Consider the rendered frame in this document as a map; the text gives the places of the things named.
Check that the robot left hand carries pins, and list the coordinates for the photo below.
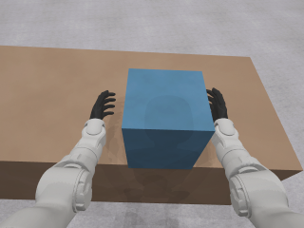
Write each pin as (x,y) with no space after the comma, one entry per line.
(101,105)

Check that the carton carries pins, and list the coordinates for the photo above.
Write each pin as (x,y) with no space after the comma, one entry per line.
(167,119)

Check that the right robot forearm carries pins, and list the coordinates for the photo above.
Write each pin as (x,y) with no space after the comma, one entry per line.
(233,157)

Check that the pedestal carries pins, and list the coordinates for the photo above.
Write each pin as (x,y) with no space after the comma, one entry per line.
(47,95)

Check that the left robot forearm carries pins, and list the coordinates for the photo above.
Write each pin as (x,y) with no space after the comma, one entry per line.
(88,150)

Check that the robot right hand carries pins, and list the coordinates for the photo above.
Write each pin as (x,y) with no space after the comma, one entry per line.
(218,105)

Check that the robot left upper arm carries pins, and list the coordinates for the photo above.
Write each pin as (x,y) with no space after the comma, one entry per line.
(62,193)

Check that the robot right upper arm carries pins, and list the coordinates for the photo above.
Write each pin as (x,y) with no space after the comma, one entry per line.
(259,197)

